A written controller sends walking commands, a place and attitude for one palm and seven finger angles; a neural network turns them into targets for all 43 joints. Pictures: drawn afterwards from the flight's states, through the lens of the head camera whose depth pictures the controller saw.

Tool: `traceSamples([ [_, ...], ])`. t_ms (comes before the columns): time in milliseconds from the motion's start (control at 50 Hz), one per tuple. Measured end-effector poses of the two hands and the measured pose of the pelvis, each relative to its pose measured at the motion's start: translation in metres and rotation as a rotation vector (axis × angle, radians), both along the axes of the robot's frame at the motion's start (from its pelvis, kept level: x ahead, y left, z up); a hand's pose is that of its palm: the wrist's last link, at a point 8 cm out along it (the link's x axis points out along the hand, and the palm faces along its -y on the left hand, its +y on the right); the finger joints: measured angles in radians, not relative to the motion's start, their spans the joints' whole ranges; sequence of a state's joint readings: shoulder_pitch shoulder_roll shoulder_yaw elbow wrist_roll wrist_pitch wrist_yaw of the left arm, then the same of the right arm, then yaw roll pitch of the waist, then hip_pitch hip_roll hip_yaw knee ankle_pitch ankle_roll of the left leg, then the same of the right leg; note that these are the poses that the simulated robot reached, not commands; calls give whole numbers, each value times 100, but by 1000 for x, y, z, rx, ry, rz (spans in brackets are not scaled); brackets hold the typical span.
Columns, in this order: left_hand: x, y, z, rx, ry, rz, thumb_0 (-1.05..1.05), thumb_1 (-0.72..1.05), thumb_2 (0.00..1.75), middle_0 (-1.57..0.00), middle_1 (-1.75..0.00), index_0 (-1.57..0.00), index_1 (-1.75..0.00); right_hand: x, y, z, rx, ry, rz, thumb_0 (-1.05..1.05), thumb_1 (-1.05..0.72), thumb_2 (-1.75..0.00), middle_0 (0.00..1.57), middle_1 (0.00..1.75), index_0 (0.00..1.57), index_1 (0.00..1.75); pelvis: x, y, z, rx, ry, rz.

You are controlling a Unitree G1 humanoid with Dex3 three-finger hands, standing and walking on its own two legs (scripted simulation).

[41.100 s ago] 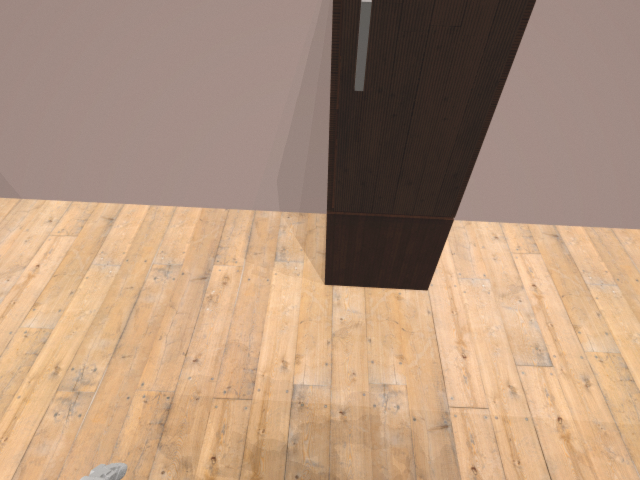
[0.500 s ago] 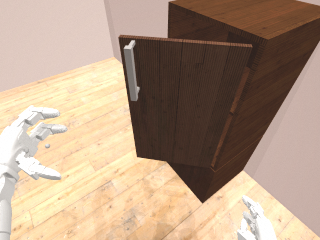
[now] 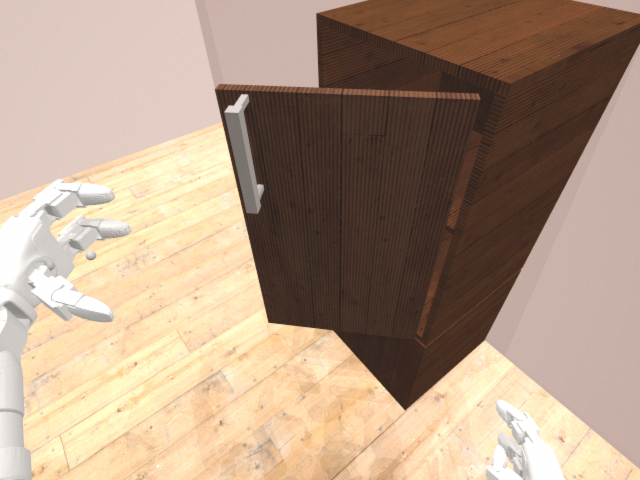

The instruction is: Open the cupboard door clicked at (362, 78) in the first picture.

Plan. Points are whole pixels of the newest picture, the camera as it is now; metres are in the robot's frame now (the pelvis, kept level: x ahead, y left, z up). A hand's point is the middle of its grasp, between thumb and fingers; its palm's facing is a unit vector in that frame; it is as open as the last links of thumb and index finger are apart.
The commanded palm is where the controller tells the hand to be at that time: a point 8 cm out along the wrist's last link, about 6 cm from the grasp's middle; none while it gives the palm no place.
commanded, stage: raise the hand with hooked fingers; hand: left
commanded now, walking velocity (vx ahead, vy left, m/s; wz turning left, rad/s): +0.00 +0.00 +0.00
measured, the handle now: (248, 157) +0.52 +0.15 +0.16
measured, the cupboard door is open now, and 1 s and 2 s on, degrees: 44 44 44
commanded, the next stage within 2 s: move the hooked fingers beside the handle in 0.24 s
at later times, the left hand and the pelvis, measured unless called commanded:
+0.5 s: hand (92, 256) +0.29 +0.27 +0.18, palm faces +0.04 -1.00 -0.07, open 14.0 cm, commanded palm +0.28 +0.31 +0.18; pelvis -0.01 +0.00 +0.00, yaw +1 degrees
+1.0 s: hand (140, 214) +0.37 +0.26 +0.17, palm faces -0.01 -1.00 -0.02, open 14.0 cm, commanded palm +0.35 +0.30 +0.17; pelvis -0.01 +0.00 +0.00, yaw -1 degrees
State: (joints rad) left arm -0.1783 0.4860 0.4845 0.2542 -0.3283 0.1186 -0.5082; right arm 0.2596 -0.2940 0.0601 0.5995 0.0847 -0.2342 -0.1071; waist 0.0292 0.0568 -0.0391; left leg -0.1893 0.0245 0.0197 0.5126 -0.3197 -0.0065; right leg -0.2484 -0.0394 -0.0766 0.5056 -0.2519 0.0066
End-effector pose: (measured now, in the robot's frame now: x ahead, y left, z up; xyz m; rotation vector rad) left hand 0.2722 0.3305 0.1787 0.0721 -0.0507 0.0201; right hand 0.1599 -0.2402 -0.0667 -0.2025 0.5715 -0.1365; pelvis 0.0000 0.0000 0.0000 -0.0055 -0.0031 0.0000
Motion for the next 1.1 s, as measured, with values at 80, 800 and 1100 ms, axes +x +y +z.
traceSamples([
  [80, -3, -1, 0, 0, -16, 19, -1, -50, 30, -31, -120, -30, -120, 1, -1, 1, -6, -3, 0, 1, -91, -90, 20, 30, 20, 30, 0, -2, 0, 0, -7, 1],
  [800, 53, -14, -3, -33, 28, -23, -1, -50, 30, -30, -120, -30, -120, -42, -11, -13, -26, 98, -62, 1, -90, -90, 20, 30, 20, 30, -11, 0, -1, 4, 16, -4],
  [1100, 92, -22, -10, -45, 48, -33, -1, -50, 30, -30, -120, -30, -120, -61, -15, -20, -44, 198, -104, 1, -91, -90, 20, 30, 20, 30, -5, 4, 0, 0, 50, -11],
])
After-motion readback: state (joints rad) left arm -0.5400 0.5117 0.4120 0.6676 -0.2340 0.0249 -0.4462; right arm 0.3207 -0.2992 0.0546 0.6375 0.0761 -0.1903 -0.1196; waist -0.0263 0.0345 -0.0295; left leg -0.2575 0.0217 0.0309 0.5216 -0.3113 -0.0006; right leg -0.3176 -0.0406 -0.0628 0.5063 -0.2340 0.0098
